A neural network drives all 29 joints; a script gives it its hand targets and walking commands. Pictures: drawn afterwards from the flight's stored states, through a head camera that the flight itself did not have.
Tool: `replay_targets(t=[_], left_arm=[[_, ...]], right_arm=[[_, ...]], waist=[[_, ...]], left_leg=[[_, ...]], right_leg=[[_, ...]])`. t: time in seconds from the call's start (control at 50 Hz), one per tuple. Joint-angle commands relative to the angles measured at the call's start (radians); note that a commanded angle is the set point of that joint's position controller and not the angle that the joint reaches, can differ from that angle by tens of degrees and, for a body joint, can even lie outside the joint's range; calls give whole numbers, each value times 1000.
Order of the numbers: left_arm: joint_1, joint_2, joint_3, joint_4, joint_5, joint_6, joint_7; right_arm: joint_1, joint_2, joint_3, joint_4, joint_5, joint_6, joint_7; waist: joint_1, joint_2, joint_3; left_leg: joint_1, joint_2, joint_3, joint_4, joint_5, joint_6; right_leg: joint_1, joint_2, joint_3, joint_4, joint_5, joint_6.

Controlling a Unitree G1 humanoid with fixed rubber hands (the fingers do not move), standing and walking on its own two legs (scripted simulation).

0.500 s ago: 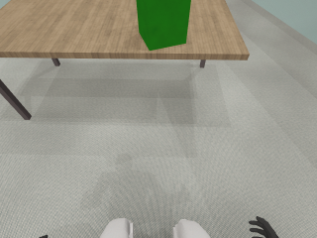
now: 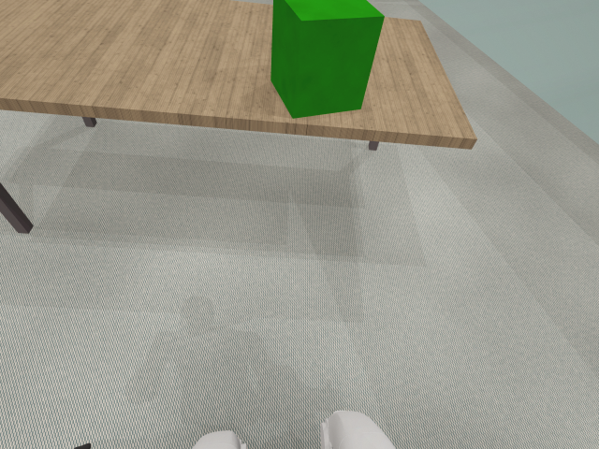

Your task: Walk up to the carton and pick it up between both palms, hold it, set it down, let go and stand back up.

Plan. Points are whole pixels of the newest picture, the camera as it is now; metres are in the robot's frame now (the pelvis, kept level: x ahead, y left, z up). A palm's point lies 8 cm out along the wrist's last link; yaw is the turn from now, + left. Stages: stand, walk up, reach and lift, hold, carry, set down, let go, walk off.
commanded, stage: walk up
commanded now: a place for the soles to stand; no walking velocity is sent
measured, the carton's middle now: (320, 52) +1.04 -0.07 +0.02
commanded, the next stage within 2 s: none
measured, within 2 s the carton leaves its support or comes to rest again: neither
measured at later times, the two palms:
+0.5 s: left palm (113, 432) +0.15 +0.24 -0.09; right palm (527, 417) +0.18 -0.37 -0.12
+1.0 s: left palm (123, 374) +0.24 +0.26 -0.12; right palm (528, 425) +0.16 -0.35 -0.10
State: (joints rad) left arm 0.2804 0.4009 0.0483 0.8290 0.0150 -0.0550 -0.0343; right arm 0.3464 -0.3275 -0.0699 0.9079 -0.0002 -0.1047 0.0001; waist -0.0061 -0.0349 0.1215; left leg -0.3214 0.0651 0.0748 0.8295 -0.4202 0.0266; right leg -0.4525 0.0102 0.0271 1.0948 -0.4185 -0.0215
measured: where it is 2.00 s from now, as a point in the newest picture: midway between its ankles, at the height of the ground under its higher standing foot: (301, 429)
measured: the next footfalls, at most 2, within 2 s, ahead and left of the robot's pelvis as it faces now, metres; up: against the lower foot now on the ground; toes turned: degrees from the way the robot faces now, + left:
right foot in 0.26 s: +0.15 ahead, -0.18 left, +0.00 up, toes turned -1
left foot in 0.70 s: +0.21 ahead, +0.08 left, +0.00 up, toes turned +4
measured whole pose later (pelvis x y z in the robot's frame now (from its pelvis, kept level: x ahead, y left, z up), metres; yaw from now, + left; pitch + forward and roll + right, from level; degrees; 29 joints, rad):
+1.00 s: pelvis +0.16 -0.05 -0.01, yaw -2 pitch -5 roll +0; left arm 0.28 0.40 0.05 0.83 0.01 -0.05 -0.04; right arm 0.36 -0.33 -0.07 0.91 0.00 -0.10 0.00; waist -0.01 -0.05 0.13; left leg -0.31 0.07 0.07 0.85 -0.45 0.02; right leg -0.46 -0.04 0.03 1.11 -0.46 -0.02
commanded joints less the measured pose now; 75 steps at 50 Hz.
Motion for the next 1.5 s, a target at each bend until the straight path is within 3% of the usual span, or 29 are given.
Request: replay_targets(t=[0.0, 0.08, 0.16, 0.2, 0.22, 0.24, 0.26, 0.28, 0.32, 0.36, 0.6, 0.64, 0.66, 0.68, 0.7, 0.72, 0.74, 0.82, 0.96, 1.04, 1.08, 1.1, 1.12, 1.14, 1.16, 1.2, 1.26, 1.42, 1.48], left_arm=[[-90, 226, 81, -57, 7, 6, -5], [-121, 228, 84, -75, 11, -2, -12], [-112, 219, 89, -88, 7, -23, -15], [53, 202, 98, -37, 5, -39, -6], [227, 238, 119, 28, 7, -54, 8], [287, 339, 145, 33, 15, -61, 24], [254, 373, 139, -1, -5, -60, 29], [164, 382, 129, -16, -19, -52, 27], [120, 313, 119, -4, -18, -46, 39], [111, 285, 108, -10, -10, -49, 39], [106, 304, 108, -48, 8, -47, 35], [17, 286, 98, -65, 2, -35, 31], [-69, 257, 85, -94, -4, -29, 27], [-83, 156, 61, -118, -10, -30, 23], [-87, 114, 47, -139, -12, -27, 25], [-107, 238, 62, -119, -3, -14, 30], [-132, 263, 67, -98, 1, -8, 25], [-30, 241, 79, -46, 2, -3, 3], [-115, 243, 87, -78, 11, -2, -8], [-107, 230, 90, -89, 7, -22, -4], [32, 210, 96, -43, 4, -40, 5], [199, 232, 114, 20, 7, -53, 17], [290, 328, 143, 37, 16, -61, 33], [253, 373, 136, 7, 3, -60, 44], [169, 388, 124, -11, -12, -52, 39], [121, 316, 116, -3, -17, -47, 51], [99, 279, 96, -19, -8, -52, 55], [76, 298, 93, -44, 8, -40, 63], [-8, 288, 85, -60, 5, -28, 55]], right_arm=[[34, -391, -104, -86, -5, -32, -21], [28, -407, -107, -94, -8, -22, -14], [-6, -418, -109, -119, -15, -15, -10], [-102, -386, -98, -144, -15, -6, -10], [-120, -313, -72, -156, -20, 1, -11], [-79, -205, -38, -178, -13, 4, -11], [-95, -220, -40, -191, 5, 9, -17], [-130, -294, -55, -166, -3, 22, -24], [-127, -293, -57, -132, 3, 30, -14], [-103, -271, -58, -126, 2, 33, -1], [-215, -281, -64, -134, -10, -5, -6], [-94, -262, -66, -96, -7, -24, -10], [66, -274, -79, -46, -11, -33, -16], [233, -359, -112, -10, -35, -42, -29], [200, -455, -127, -33, -35, -39, -32], [119, -477, -136, -55, -7, -33, -29], [58, -462, -131, -61, 0, -29, -29], [-16, -389, -102, -77, -11, -28, -24], [36, -424, -114, -86, -10, -20, -15], [30, -423, -110, -99, -14, -10, -13], [-64, -388, -98, -125, -14, -1, -12], [-98, -322, -74, -141, -17, 7, -14], [-75, -222, -42, -162, -13, 10, -15], [-88, -191, -31, -178, 6, 13, -21], [-136, -274, -49, -162, 3, 26, -31], [-108, -284, -52, -124, 4, 36, -23], [-75, -268, -52, -102, -1, 39, -10], [-189, -269, -54, -108, -6, 32, -19], [-119, -257, -58, -78, -7, 12, -20]], waist=[[-72, 193, 0], [-81, 241, 31], [-64, 259, -13], [51, 223, -110], [137, 27, -196], [142, -274, -186], [134, -295, -170], [98, -112, -99], [62, -18, -11], [45, -91, -34], [80, -148, -133], [0, -124, -167], [-96, -78, -242], [-181, 169, -308], [-155, 307, -222], [-146, 167, -201], [-125, 101, -115], [-49, 175, -25], [-82, 231, 15], [-77, 250, -40], [25, 227, -123], [114, 68, -208], [145, -205, -221], [135, -309, -169], [102, -133, -117], [57, -42, -26], [34, -101, -74], [63, -166, -102], [2, -136, -132]], left_leg=[[258, 283, -377, -520, 0, 157], [222, 294, -362, -498, -76, 228], [199, 312, -312, -387, 130, 236], [94, 255, -181, -169, 357, 183], [-48, 158, -82, 176, 500, 128], [-291, 33, -14, 456, 236, 41], [-486, -109, -52, 501, -119, 5], [-495, -52, -120, 521, -123, 13], [-464, 5, -105, 468, -28, 29], [-396, 19, -101, 380, 18, 24], [-357, 15, -59, 57, -117, 14], [-103, -19, -16, -146, 10, 29], [206, -50, -25, -275, 76, 45], [435, 98, -291, -374, -38, 63], [478, 336, -656, -526, -139, 93], [453, 409, -791, -593, -294, 151], [380, 391, -710, -579, -294, 145], [190, 275, -451, -528, -106, 144], [183, 281, -414, -479, -147, 229], [198, 293, -366, -370, 105, 243], [107, 243, -225, -175, 361, 189], [-38, 158, -119, 115, 489, 134], [-247, 55, -46, 429, 364, 57], [-487, -121, -58, 492, -115, 3], [-502, -80, -139, 511, -147, 7], [-479, -6, -107, 473, -54, 23], [-371, 10, -97, 362, -13, 14], [-317, 11, -52, 132, -114, 2], [-99, -23, -12, -53, -13, 22]], right_leg=[[-341, -70, 67, -12, 76, 30], [-311, -102, 0, -120, 13, 29], [-189, -109, -28, -260, -77, 9], [96, -78, -75, -466, 25, -20], [366, -27, -21, -562, 15, -22], [470, -182, 340, -650, 82, -50], [493, -328, 767, -841, 83, -129], [421, -384, 846, -869, 11, -176], [328, -294, 618, -766, 155, -149], [289, -235, 511, -740, 232, -132], [365, -277, 502, -580, 346, -280], [212, -227, 354, -442, 439, -236], [20, -154, 231, -260, 473, -166], [-185, -50, 107, 93, 390, -77], [-454, 68, 42, 176, -81, -13], [-494, 19, 105, 214, -114, -10], [-504, -21, 119, 210, -59, -6], [-322, -85, 53, 81, 34, 15], [-308, -108, -6, -99, -19, 22], [-203, -105, -39, -232, -95, 11], [56, -76, -79, -446, 5, -17], [330, -22, -61, -538, 19, -23], [458, -154, 238, -619, 54, -43], [475, -326, 695, -802, 125, -114], [427, -395, 818, -844, 123, -174], [353, -317, 581, -722, 296, -163], [301, -249, 446, -658, 441, -161], [268, -272, 452, -570, 389, -265], [127, -239, 359, -487, 372, -228]])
